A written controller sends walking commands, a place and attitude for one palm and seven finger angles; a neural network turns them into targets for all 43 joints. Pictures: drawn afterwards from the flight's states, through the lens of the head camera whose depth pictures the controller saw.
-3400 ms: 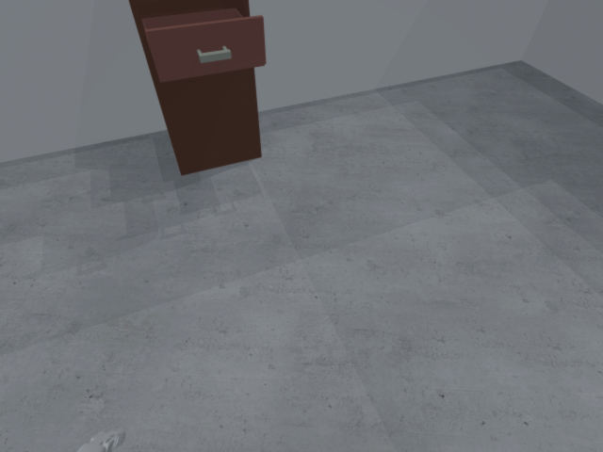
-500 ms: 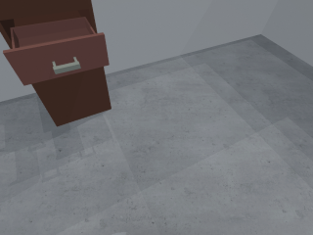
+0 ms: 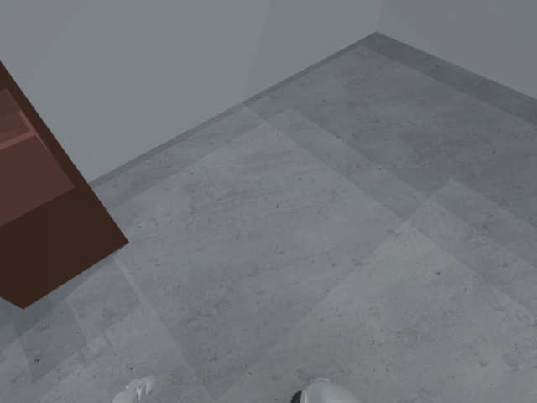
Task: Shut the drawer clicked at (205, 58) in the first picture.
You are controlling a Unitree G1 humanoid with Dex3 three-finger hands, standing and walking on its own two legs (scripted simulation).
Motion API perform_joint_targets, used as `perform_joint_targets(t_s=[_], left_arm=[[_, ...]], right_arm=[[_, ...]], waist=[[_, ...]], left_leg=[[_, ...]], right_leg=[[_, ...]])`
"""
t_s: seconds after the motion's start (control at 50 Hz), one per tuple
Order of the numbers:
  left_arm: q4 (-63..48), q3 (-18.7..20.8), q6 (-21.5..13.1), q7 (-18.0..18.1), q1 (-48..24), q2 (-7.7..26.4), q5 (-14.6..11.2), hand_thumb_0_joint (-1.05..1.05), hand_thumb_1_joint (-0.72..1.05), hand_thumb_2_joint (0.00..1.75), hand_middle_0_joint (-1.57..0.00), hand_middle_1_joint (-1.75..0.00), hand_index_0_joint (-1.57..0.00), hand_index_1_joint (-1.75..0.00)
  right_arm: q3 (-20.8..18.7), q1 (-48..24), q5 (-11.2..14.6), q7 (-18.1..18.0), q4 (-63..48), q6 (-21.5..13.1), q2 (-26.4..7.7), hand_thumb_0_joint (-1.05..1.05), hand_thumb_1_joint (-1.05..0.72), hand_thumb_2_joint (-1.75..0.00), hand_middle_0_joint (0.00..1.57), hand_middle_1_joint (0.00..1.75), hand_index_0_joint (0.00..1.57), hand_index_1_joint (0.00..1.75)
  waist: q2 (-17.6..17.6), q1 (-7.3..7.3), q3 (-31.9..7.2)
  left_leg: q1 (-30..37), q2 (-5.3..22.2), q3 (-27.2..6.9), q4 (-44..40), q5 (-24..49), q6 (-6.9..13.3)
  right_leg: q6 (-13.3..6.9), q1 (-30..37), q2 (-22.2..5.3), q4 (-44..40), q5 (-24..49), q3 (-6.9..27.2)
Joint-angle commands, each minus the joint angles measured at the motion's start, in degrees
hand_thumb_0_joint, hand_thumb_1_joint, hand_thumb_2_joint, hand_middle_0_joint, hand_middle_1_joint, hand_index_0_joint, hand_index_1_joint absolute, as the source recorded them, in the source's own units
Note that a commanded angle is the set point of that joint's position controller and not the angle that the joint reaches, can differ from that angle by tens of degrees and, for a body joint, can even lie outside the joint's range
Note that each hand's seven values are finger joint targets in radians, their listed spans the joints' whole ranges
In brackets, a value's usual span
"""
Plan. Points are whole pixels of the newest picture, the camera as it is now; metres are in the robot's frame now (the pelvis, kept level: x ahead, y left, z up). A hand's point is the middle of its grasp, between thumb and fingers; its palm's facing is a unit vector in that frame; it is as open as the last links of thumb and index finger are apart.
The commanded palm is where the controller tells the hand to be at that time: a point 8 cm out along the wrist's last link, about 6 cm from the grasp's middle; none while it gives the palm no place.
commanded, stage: turn to face it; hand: left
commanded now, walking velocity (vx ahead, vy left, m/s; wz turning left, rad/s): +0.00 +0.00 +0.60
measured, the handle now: out of the picture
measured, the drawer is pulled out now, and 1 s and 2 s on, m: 0.27 0.27 0.27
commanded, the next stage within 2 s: take the last steps up to it in 1.14 s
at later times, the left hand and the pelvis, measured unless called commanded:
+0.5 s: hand out of the picture +0.11 +0.22 -0.17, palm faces +0.30 -0.94 -0.19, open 7.3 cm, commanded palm none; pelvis +0.11 +0.03 +0.01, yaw +14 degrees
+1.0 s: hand out of the picture +0.12 +0.19 -0.12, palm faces +0.51 -0.80 -0.30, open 7.4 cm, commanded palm none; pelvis +0.14 -0.03 +0.02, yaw +31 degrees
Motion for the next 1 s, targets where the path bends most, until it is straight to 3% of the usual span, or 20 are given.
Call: perform_joint_targets(t_s=[0.0,0.04,0.08,0.3,0.34,0.38,0.4,0.42,0.44,0.46,0.56,0.7,0.78,0.8,0.82,0.84,0.86,0.88,0.92,0.98], left_arm=[[0.4,1.3,0.0,1.8,9.4,8.3,-0.5,0.0,0.9,0.9,-0.2,-0.3,-0.2,-0.3],[0.5,0.2,-0.6,2.0,6.5,5.8,-0.1,0.0,0.9,0.9,-0.2,-0.3,-0.2,-0.3],[1.1,-0.3,-0.8,2.2,5.9,4.9,0.2,0.0,0.9,0.9,-0.2,-0.3,-0.2,-0.3],[0.9,1.0,1.8,2.6,9.7,8.0,0.4,0.0,0.9,0.9,-0.2,-0.3,-0.2,-0.3],[0.4,1.4,2.2,2.7,9.7,9.1,0.4,0.0,0.9,0.9,-0.2,-0.3,-0.2,-0.3],[-0.1,1.7,2.5,2.6,9.1,9.9,0.1,0.0,0.9,0.9,-0.2,-0.3,-0.2,-0.3],[-0.8,1.8,2.7,2.4,8.5,9.7,-0.3,0.0,0.9,0.9,-0.2,-0.3,-0.2,-0.3],[-3.0,1.7,2.8,2.1,8.6,7.2,-1.0,0.0,0.9,0.9,-0.2,-0.3,-0.2,-0.3],[-5.8,0.7,3.0,2.2,5.1,5.8,-0.8,0.0,0.9,0.9,-0.2,-0.3,-0.2,-0.3],[-6.5,1.0,3.6,2.5,3.7,7.1,-0.3,0.0,0.9,0.9,-0.2,-0.3,-0.2,-0.3],[-4.6,1.9,4.7,1.7,5.1,6.5,-0.1,0.0,0.9,0.9,-0.2,-0.3,-0.2,-0.3],[-7.6,1.6,5.0,1.9,2.7,6.3,-0.3,0.0,0.9,0.9,-0.2,-0.3,-0.2,-0.3],[-7.4,1.6,4.1,2.1,7.5,7.6,-0.6,0.0,0.9,0.9,-0.2,-0.3,-0.2,-0.3],[-7.0,2.0,3.6,2.3,10.3,8.8,-0.5,0.0,0.9,0.9,-0.2,-0.3,-0.2,-0.3],[-7.1,2.7,3.0,2.7,11.5,13.3,0.3,0.0,0.9,0.9,-0.2,-0.3,-0.2,-0.3],[-8.1,3.4,3.1,2.8,10.3,18.3,0.9,0.0,0.9,0.9,-0.2,-0.3,-0.2,-0.3],[-8.9,2.9,3.2,3.0,9.0,17.0,0.5,0.0,0.9,0.9,-0.2,-0.3,-0.2,-0.3],[-9.4,2.6,3.0,3.3,4.7,13.8,0.5,0.0,0.9,0.9,-0.2,-0.3,-0.2,-0.3],[-10.3,1.5,3.1,2.8,0.8,11.8,0.4,0.0,0.9,0.9,-0.2,-0.3,-0.2,-0.3],[-9.2,1.1,2.7,2.8,4.5,11.2,0.6,0.0,0.9,0.9,-0.2,-0.3,-0.2,-0.3]], right_arm=[[-1.0,-2.7,0.2,-0.8,-5.8,-1.3,-4.7,0.0,-0.9,-0.9,0.2,0.3,0.2,0.3],[-0.6,1.9,-0.2,-1.0,-3.6,0.5,-3.0,0.0,-0.9,-0.9,0.2,0.3,0.2,0.3],[-0.5,3.6,-0.1,-0.9,-3.0,1.3,-2.0,0.0,-0.9,-0.9,0.2,0.3,0.2,0.3],[-0.8,-12.9,-0.2,0.5,-10.5,2.4,-4.6,0.0,-0.9,-0.9,0.2,0.3,0.2,0.3],[-0.9,-13.4,-0.2,0.7,-11.7,2.4,-5.4,0.0,-0.9,-0.9,0.2,0.3,0.2,0.3],[-1.5,-10.3,-0.4,0.7,-11.9,2.4,-7.0,0.0,-0.9,-0.9,0.2,0.3,0.2,0.3],[-2.2,-6.1,-0.6,0.6,-11.2,2.1,-9.5,0.0,-0.9,-0.9,0.2,0.3,0.2,0.3],[-3.5,-2.5,-1.1,0.2,-11.5,1.5,-15.2,0.0,-0.9,-0.9,0.2,0.3,0.2,0.3],[-4.0,-0.1,-0.3,-0.3,-10.9,1.7,-18.6,0.0,-0.9,-0.9,0.2,0.3,0.2,0.3],[-4.0,-1.6,-0.3,-0.4,-10.7,1.9,-18.3,0.0,-0.9,-0.9,0.2,0.3,0.2,0.3],[-3.2,-13.2,-0.3,-0.9,-15.1,1.4,-15.4,0.0,-0.9,-0.9,0.2,0.3,0.2,0.3],[-4.7,-13.1,-0.6,-0.2,-16.2,2.4,-17.1,0.0,-0.9,-0.9,0.2,0.3,0.2,0.3],[-5.3,-16.1,-0.3,0.1,-17.6,3.0,-17.6,0.0,-0.9,-0.9,0.2,0.3,0.2,0.3],[-5.2,-16.8,0.0,0.3,-18.2,3.1,-16.5,0.0,-0.9,-0.9,0.2,0.3,0.2,0.3],[-4.7,-15.6,0.5,0.6,-18.9,3.2,-12.6,0.0,-0.9,-0.9,0.2,0.3,0.2,0.3],[-4.1,-16.5,0.2,0.6,-20.8,3.2,-9.9,0.0,-0.9,-0.9,0.2,0.3,0.2,0.3],[-4.7,-17.3,-0.3,0.6,-20.6,3.5,-12.9,0.0,-0.9,-0.9,0.2,0.3,0.2,0.3],[-5.0,-16.1,-0.4,0.9,-19.4,4.3,-13.0,0.0,-0.9,-0.9,0.2,0.3,0.2,0.3],[-4.7,-14.4,-0.6,1.4,-17.3,4.7,-12.3,0.0,-0.9,-0.9,0.2,0.3,0.2,0.3],[-4.1,-14.8,-0.2,1.6,-16.8,4.5,-11.1,0.0,-0.9,-0.9,0.2,0.3,0.2,0.3]], waist=[[-2.0,3.19,-7.8],[-2.2,-0.15,-7.1],[-4.2,-1.52,-7.5],[-6.5,3.81,-4.2],[-6.7,3.69,-5.1],[-5.1,1.67,-7.3],[-0.5,-0.72,-9.9],[14.2,-2.06,-12.5],[18.5,-3.0,-12.9],[10.1,-1.98,-12.5],[7.0,1.73,-8.6],[8.7,0.45,-9.2],[9.4,2.81,-10.7],[6.3,4.3,-11.5],[-6.7,4.82,-11.9],[-20.8,5.01,-9.4],[-13.4,4.69,-8.7],[-12.9,2.36,-6.5],[-11.5,0.33,-3.3],[-11.3,1.67,-4.8]], left_leg=[[-20.0,2.3,-8.9,15.4,8.2,1.2],[-15.7,1.8,-8.8,10.5,10.8,0.6],[-14.4,1.4,-8.4,4.6,11.3,-0.1],[-18.9,-0.4,-2.9,-15.4,8.6,-1.1],[-16.8,-1.1,-2.1,-19.1,9.1,-0.4],[-10.0,-2.6,-1.4,-26.6,14.3,0.4],[-1.8,-1.3,-3.9,-32.5,25.5,1.8],[7.6,11.5,-22.1,-36.8,48.4,8.9],[9.0,20.1,-32.3,-39.4,65.5,16.6],[6.6,19.2,-27.6,-39.1,52.8,16.9],[-2.4,8.1,-20.0,-41.8,36.1,10.7],[-3.5,6.3,-24.2,-41.6,28.0,11.3],[-7.7,3.2,-25.2,-35.8,31.8,8.8],[-11.9,0.9,-23.9,-32.1,27.3,6.6],[-21.3,-5.1,-17.9,-21.9,14.4,2.4],[-28.3,-10.9,-10.7,-8.0,-3.8,-1.0],[-25.8,-7.9,-14.0,1.5,-3.7,-0.1],[-25.0,-6.4,-14.9,6.2,1.0,0.0],[-25.0,-5.3,-12.0,10.7,6.6,-1.1],[-23.9,-5.4,-9.2,4.8,7.1,-2.2]], right_leg=[[-5.3,15.0,-18.7,-23.2,14.5,21.1],[-2.5,8.9,-16.2,-24.4,19.4,11.5],[-1.8,7.9,-15.1,-24.3,22.6,6.5],[-1.8,18.7,-19.5,-18.7,24.4,2.1],[-1.0,20.1,-19.9,-15.2,27.8,1.0],[1.4,19.6,-18.5,-7.2,29.2,-2.0],[4.0,15.1,-16.8,1.1,24.5,-3.8],[9.0,1.8,-9.1,14.1,1.3,-6.1],[10.7,-5.6,-3.8,25.7,-28.0,-0.2],[9.7,-5.8,-5.2,28.2,-26.8,5.4],[10.9,-4.6,-5.3,25.8,-12.0,7.1],[11.4,1.0,-2.6,9.1,-13.4,6.5],[10.9,11.9,-0.1,-6.8,-6.0,5.2],[10.5,18.4,-1.8,-15.1,-1.0,6.1],[7.4,25.4,-13.1,-23.5,-3.2,16.8],[1.1,22.5,-26.7,-25.5,3.7,30.1],[-1.9,15.5,-27.7,-24.6,4.3,27.0],[-0.9,11.2,-24.0,-25.1,-0.4,21.6],[1.0,10.2,-18.2,-22.6,3.4,13.8],[1.0,16.1,-16.7,-19.8,14.4,7.8]])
